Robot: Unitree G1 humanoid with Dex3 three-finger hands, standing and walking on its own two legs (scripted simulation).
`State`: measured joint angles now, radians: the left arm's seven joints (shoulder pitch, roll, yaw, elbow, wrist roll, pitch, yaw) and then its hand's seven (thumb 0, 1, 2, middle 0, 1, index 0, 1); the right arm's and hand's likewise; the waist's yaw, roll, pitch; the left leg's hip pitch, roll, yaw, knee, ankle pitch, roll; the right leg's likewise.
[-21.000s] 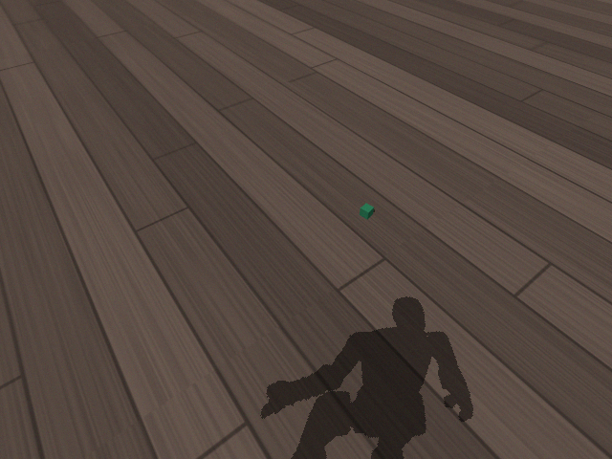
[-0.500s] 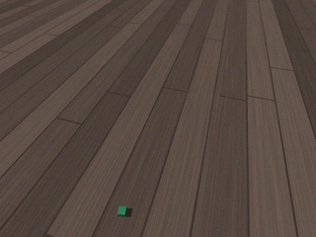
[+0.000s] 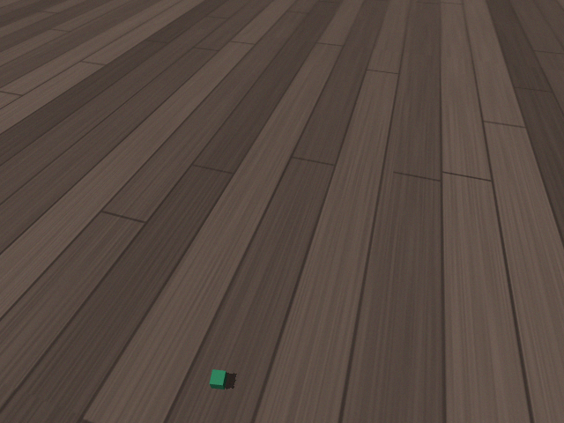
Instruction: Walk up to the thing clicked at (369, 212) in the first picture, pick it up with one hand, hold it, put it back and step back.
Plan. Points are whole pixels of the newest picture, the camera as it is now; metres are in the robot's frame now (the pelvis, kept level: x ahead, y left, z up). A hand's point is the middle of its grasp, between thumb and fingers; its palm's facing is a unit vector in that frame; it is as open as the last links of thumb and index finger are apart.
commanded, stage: stand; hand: left
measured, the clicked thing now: (218, 379) +0.42 +0.23 -0.76
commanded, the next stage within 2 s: walk up in 0.84 s
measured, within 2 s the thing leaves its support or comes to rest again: neither
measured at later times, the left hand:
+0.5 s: hand out of the picture +0.07 +0.25 -0.16, palm faces -0.03 -0.94 -0.35, open 7.4 cm
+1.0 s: hand out of the picture +0.07 +0.26 -0.16, palm faces +0.00 -0.93 -0.37, open 7.3 cm
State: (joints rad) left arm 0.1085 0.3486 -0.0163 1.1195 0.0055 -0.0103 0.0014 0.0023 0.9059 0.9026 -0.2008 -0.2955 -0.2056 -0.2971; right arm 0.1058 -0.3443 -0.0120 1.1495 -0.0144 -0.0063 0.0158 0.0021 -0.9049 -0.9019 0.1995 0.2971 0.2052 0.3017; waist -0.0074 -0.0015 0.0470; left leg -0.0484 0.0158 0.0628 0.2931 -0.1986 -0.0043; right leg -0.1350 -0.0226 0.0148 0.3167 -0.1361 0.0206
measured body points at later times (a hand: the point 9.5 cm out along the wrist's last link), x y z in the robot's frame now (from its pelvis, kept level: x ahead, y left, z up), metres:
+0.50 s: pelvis +0.00 +0.00 +0.00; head +0.01 -0.01 +0.45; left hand +0.08 +0.30 -0.13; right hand +0.08 -0.31 -0.14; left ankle -0.02 +0.12 -0.75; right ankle +0.03 -0.13 -0.75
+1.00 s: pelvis -0.02 -0.01 -0.01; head +0.03 +0.00 +0.44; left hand +0.07 +0.31 -0.14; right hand +0.07 -0.32 -0.14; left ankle -0.02 +0.12 -0.75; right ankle +0.03 -0.13 -0.75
